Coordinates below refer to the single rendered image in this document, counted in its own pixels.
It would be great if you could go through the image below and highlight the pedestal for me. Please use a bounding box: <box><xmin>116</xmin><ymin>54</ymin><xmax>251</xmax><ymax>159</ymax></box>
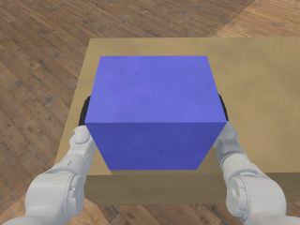
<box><xmin>54</xmin><ymin>37</ymin><xmax>300</xmax><ymax>206</ymax></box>

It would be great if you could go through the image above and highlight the right robot hand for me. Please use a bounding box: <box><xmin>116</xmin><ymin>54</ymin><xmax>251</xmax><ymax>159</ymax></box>
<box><xmin>218</xmin><ymin>94</ymin><xmax>229</xmax><ymax>121</ymax></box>

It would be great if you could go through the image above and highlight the left robot hand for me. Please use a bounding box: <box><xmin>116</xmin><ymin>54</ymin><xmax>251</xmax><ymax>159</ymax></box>
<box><xmin>78</xmin><ymin>96</ymin><xmax>91</xmax><ymax>127</ymax></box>

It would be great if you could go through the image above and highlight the right robot upper arm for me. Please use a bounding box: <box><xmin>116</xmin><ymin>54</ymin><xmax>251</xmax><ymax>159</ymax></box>
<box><xmin>226</xmin><ymin>175</ymin><xmax>300</xmax><ymax>225</ymax></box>

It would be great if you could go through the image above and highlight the left robot upper arm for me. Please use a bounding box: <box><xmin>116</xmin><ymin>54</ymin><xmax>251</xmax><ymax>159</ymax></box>
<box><xmin>2</xmin><ymin>172</ymin><xmax>84</xmax><ymax>225</ymax></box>

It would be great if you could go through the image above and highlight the right robot forearm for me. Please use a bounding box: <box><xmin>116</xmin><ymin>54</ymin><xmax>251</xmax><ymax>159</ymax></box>
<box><xmin>213</xmin><ymin>121</ymin><xmax>287</xmax><ymax>214</ymax></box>

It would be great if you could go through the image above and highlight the carton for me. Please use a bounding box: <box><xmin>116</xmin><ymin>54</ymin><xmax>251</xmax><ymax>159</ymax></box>
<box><xmin>84</xmin><ymin>55</ymin><xmax>227</xmax><ymax>171</ymax></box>

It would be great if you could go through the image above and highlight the left robot forearm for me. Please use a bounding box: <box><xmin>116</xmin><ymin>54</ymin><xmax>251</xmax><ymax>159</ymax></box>
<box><xmin>24</xmin><ymin>125</ymin><xmax>97</xmax><ymax>213</ymax></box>

